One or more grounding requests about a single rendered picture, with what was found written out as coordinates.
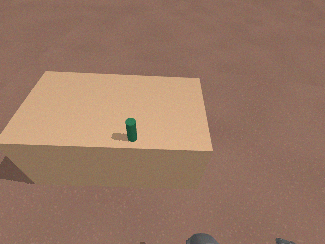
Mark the can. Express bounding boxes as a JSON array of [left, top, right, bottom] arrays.
[[125, 118, 137, 142]]

